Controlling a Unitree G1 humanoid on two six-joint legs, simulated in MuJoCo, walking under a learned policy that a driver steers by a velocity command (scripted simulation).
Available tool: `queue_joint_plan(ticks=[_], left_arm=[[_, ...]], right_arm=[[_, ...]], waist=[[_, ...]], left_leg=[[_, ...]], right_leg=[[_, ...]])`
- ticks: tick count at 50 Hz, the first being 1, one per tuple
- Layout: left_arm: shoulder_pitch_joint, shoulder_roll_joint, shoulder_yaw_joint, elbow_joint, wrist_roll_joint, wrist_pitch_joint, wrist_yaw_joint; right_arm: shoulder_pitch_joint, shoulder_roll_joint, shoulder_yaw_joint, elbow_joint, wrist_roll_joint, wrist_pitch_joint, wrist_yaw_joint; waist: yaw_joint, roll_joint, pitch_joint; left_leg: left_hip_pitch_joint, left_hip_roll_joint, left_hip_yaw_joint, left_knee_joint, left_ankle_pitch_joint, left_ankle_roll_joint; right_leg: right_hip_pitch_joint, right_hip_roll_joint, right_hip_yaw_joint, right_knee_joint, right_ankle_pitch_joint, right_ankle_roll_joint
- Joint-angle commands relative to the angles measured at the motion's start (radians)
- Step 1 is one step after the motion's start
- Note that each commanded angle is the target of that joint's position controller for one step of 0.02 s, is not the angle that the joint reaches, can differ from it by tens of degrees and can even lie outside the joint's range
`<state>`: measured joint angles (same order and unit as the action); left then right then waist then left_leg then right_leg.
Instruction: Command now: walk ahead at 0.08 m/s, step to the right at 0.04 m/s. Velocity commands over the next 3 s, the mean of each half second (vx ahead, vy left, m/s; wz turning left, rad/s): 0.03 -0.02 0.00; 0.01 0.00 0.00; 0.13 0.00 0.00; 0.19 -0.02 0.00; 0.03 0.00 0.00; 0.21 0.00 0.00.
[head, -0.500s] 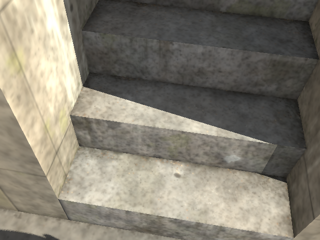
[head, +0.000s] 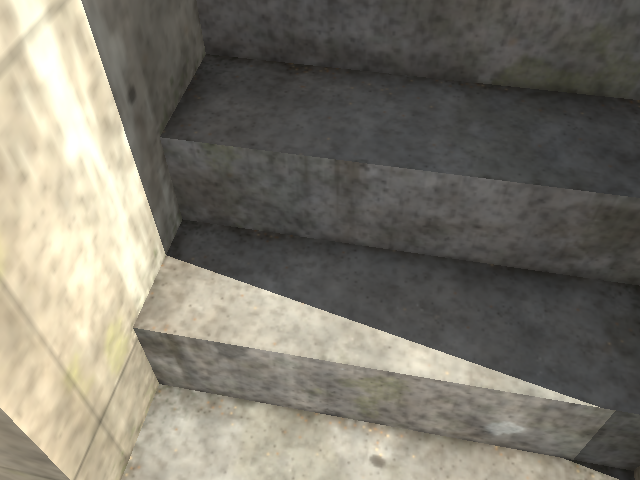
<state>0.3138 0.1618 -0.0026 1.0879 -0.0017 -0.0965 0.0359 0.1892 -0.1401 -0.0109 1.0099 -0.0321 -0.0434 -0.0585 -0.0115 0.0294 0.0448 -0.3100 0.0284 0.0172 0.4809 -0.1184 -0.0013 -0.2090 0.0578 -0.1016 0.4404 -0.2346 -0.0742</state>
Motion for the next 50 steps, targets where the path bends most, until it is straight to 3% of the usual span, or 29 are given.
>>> queue_joint_plan(ticks=[1,2,3,4,6,7,9,10,13,26,29,46,50], left_arm=[[0.159,0.034,0.003,-0.001,-0.016,0.012,-0.002],[0.21,0.021,-0.002,0.036,-0.006,0.039,0.008],[0.143,0.054,0.001,0.029,0.016,0.052,0.016],[0.103,0.073,0.005,0.015,0.022,0.058,0.016],[0.086,0.077,0.004,0.004,0.018,0.06,0.007],[0.064,0.046,-0.006,-0.012,0.031,0.062,0.004],[0.073,0.049,-0.006,-0.011,0.024,0.057,0.007],[0.08,0.071,0.002,-0.002,0.017,0.059,0.009],[0.084,0.038,-0.003,0.001,0.011,0.055,0.014],[0.047,0.045,-0.004,-0.03,0.016,0.052,0.013],[0.054,0.037,-0.01,-0.034,0.013,0.052,0.018],[0.078,0.035,-0.012,-0.058,0.017,0.047,0.018],[0.079,0.04,-0.014,-0.062,0.012,0.041,0.022]], right_arm=[[0.194,-0.043,0.022,0.028,-0.02,0.002,-0.019],[0.094,-0.047,0.025,0.007,-0.003,0.01,-0.008],[0.075,-0.03,0.024,-0.001,0.012,0.014,-0.001],[0.098,-0.029,0.027,0.009,0.016,0.015,-0.004],[0.152,-0.019,0.033,0.038,0.03,0.005,-0.011],[0.142,-0.021,0.035,0.035,0.033,-0.003,-0.011],[0.151,-0.033,0.033,0.036,0.031,-0.01,-0.013],[0.146,-0.049,0.028,0.025,0.024,-0.007,-0.011],[0.172,-0.041,0.031,0.029,0.024,0.003,-0.018],[0.231,-0.035,0.039,0.044,0.026,0.02,-0.026],[0.237,-0.032,0.041,0.048,0.027,0.013,-0.027],[0.258,-0.027,0.041,0.06,0.025,0.019,-0.022],[0.274,-0.021,0.036,0.077,0.027,0.017,-0.029]], waist=[[0.032,0.052,-0.073],[0.056,0.076,-0.032],[0.016,0.048,0.046],[0.001,0.051,0.056],[0.007,0.061,0.044],[0.01,0.041,0.04],[0.013,0.016,0.018],[0.008,-0.002,0.012],[0.004,0.002,0.0],[0.005,-0.031,0.016],[0.005,-0.04,0.027],[-0.004,-0.031,0.039],[-0.006,-0.033,0.04]], left_leg=[[0.264,0.215,-0.168,-0.115,0.475,0.06],[0.139,0.187,-0.133,-0.114,0.279,0.07],[0.103,0.124,-0.115,-0.143,0.081,0.043],[0.106,0.106,-0.105,-0.168,0.042,0.033],[0.138,0.09,-0.095,-0.169,0.084,0.032],[0.166,0.09,-0.098,-0.173,0.117,0.036],[0.203,0.096,-0.101,-0.171,0.171,0.042],[0.221,0.108,-0.106,-0.164,0.204,0.042],[0.234,0.106,-0.097,-0.172,0.225,0.04],[0.23,0.089,-0.077,-0.189,0.197,0.046],[0.225,0.089,-0.076,-0.196,0.192,0.046],[0.207,0.087,-0.073,-0.202,0.098,0.038],[0.207,0.093,-0.077,-0.206,0.085,0.04]], right_leg=[[-0.09,-0.127,0.12,-0.111,-0.108,0.015],[0.03,-0.143,0.136,-0.175,-0.101,0.031],[0.007,-0.136,0.143,-0.181,-0.054,0.041],[0.022,-0.145,0.145,-0.175,0.002,0.04],[0.049,-0.166,0.151,-0.171,0.089,0.042],[0.03,-0.161,0.143,-0.176,0.109,0.036],[0.047,-0.163,0.144,-0.184,0.12,0.033],[0.042,-0.161,0.144,-0.172,0.131,0.027],[0.063,-0.165,0.145,-0.183,0.136,0.025],[0.086,-0.183,0.15,-0.178,0.221,0.024],[0.088,-0.183,0.149,-0.185,0.225,0.027],[0.058,-0.18,0.152,-0.204,0.173,0.023],[0.049,-0.186,0.162,-0.208,0.171,0.013]])
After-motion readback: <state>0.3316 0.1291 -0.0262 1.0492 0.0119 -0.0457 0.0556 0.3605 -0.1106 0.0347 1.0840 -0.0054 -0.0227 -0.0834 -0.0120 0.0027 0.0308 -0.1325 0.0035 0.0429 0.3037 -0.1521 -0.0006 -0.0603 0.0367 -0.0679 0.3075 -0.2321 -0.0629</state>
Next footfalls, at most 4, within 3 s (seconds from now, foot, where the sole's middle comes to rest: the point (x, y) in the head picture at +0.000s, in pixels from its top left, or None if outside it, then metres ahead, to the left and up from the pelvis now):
none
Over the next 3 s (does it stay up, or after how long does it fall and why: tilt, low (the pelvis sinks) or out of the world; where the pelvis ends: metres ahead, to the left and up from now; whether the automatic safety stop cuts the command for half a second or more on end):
stays up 0.06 -0.01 0.01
